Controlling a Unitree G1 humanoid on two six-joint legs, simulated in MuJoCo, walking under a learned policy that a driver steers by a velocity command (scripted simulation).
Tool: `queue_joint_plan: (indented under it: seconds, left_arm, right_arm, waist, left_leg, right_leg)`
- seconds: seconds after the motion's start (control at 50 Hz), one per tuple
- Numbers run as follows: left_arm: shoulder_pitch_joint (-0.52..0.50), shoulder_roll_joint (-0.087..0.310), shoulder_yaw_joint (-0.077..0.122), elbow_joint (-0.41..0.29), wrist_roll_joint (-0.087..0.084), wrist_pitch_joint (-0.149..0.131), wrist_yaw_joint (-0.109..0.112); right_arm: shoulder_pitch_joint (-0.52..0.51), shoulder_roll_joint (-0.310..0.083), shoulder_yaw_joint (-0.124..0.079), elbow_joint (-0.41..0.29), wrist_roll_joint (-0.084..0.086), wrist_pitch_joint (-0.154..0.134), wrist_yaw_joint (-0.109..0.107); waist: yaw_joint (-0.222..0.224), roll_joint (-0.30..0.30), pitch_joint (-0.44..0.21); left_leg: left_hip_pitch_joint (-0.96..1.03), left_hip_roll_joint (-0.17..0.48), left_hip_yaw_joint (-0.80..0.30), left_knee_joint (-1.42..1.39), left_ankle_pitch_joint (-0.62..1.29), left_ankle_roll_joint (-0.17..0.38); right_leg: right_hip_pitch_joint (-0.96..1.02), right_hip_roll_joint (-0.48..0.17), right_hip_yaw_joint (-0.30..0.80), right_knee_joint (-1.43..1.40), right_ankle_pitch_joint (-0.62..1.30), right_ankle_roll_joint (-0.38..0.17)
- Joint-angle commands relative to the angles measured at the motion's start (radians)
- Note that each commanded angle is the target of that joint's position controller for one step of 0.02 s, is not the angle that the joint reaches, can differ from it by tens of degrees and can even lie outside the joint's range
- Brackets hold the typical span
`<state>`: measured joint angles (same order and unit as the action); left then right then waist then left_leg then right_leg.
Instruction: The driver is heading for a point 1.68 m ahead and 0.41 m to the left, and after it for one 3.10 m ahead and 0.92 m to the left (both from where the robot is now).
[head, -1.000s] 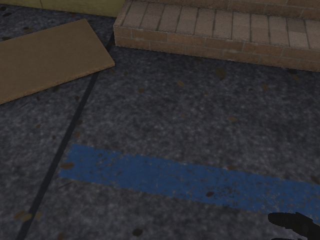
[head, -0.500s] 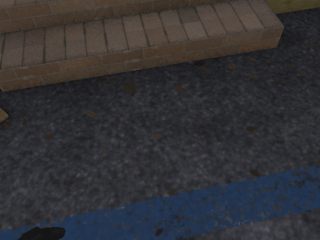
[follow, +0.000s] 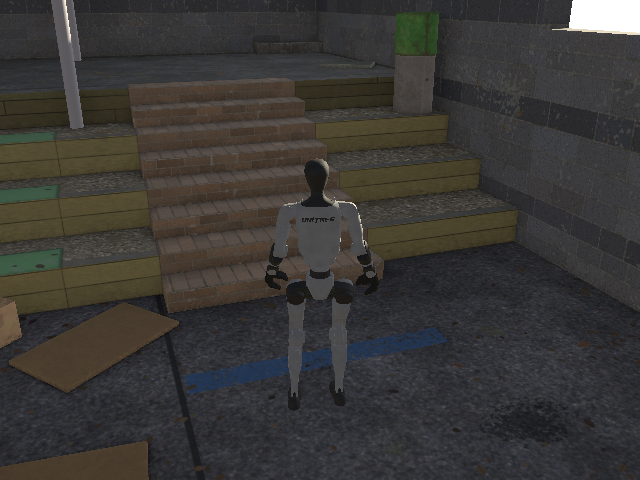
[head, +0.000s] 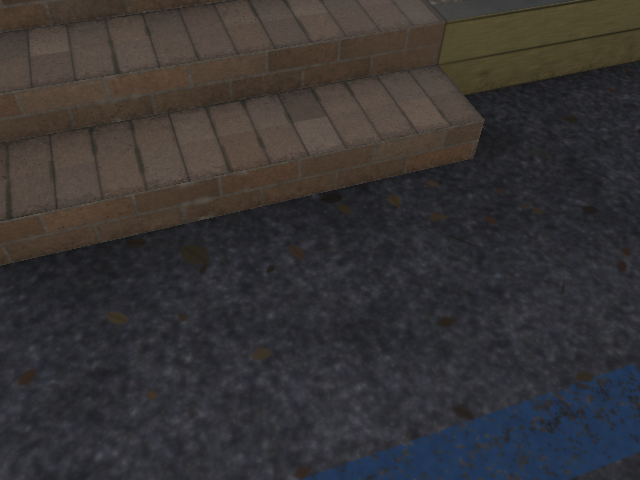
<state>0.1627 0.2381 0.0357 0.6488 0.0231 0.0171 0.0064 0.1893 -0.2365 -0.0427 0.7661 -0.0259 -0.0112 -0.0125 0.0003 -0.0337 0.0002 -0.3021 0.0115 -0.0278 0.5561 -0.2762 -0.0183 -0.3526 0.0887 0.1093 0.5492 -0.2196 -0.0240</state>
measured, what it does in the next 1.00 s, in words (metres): stands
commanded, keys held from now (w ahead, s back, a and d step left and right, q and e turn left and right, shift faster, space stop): no key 1.00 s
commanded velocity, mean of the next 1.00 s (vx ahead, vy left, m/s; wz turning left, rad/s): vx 0.01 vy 0.00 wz -0.03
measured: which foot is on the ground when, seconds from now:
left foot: down 0.00-1.00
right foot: down 0.00-1.00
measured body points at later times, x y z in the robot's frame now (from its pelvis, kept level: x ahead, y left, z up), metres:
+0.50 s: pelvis +0.03 +0.02 +0.00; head +0.03 +0.02 +0.45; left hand +0.18 +0.26 -0.10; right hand +0.16 -0.23 -0.11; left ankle +0.01 +0.13 -0.73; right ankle +0.05 -0.10 -0.73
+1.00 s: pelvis +0.03 +0.03 +0.00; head +0.03 +0.03 +0.45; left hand +0.15 +0.28 -0.11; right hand +0.14 -0.21 -0.12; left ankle +0.01 +0.13 -0.73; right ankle +0.05 -0.10 -0.73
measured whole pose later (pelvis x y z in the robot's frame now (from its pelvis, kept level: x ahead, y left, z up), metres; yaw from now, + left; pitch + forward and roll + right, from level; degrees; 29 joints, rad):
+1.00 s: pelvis +0.03 +0.03 +0.00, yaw +0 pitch -1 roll +0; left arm 0.22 0.19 0.06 0.75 0.01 0.01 0.04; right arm 0.23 -0.19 -0.04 0.80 -0.01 -0.03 -0.01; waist 0.00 0.00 0.02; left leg -0.20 -0.03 0.00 0.53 -0.31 0.03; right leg -0.25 0.04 0.13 0.53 -0.26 0.02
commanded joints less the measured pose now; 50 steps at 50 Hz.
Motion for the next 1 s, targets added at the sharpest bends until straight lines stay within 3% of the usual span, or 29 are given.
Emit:
queue_joint_plan:
  seconds: [0.02,0.08,0.16,0.24,0.4,0.68,1.0]
  left_arm:
    - [-0.025,0.110,0.040,-0.071,0.006,0.000,0.002]
    - [-0.003,0.095,0.038,-0.060,-0.004,0.001,-0.003]
    - [-0.003,0.081,0.038,-0.052,-0.005,-0.012,-0.002]
    - [0.004,0.075,0.040,-0.048,-0.008,-0.017,0.000]
    - [0.013,0.074,0.043,-0.045,-0.010,-0.016,0.011]
    - [0.012,0.050,0.048,-0.028,-0.012,-0.015,0.025]
    - [0.045,0.043,0.050,0.049,-0.014,-0.016,0.041]
  right_arm:
    - [-0.069,-0.128,-0.027,-0.079,0.007,-0.024,0.001]
    - [-0.042,-0.124,-0.025,-0.077,0.008,-0.028,-0.004]
    - [-0.016,-0.110,-0.023,-0.082,0.013,-0.023,-0.010]
    - [-0.016,-0.097,-0.020,-0.088,0.013,-0.019,-0.005]
    - [-0.019,-0.082,-0.019,-0.085,0.015,-0.022,0.004]
    - [0.003,-0.067,-0.021,-0.063,0.017,-0.029,-0.001]
    - [0.038,-0.055,-0.021,-0.011,0.019,-0.033,-0.003]
  waist:
    - [0.018,0.183,-0.049]
    - [0.011,0.116,-0.015]
    - [-0.008,0.045,-0.041]
    - [-0.012,0.014,-0.052]
    - [-0.005,0.023,-0.044]
    - [-0.002,0.031,-0.024]
    - [-0.002,0.033,-0.002]
  left_leg:
    - [-0.004,0.133,-0.156,-0.182,0.031,0.086]
    - [0.007,0.087,-0.092,-0.145,0.010,0.053]
    - [0.060,0.064,-0.065,-0.093,0.084,0.055]
    - [0.075,0.050,-0.052,-0.074,0.111,0.052]
    - [0.065,0.039,-0.046,-0.082,0.117,0.047]
    - [0.048,0.035,-0.050,-0.112,0.078,0.049]
    - [0.045,0.035,-0.057,-0.150,0.060,0.065]
  right_leg:
    - [0.101,-0.061,0.027,-0.039,0.013,0.004]
    - [0.084,-0.078,0.053,-0.066,0.039,-0.025]
    - [0.075,-0.090,0.070,-0.070,0.102,-0.026]
    - [0.088,-0.098,0.080,-0.068,0.132,-0.024]
    - [0.121,-0.105,0.084,-0.061,0.159,-0.019]
    - [0.143,-0.102,0.073,-0.065,0.150,-0.001]
    - [0.156,-0.102,0.064,-0.077,0.148,0.021]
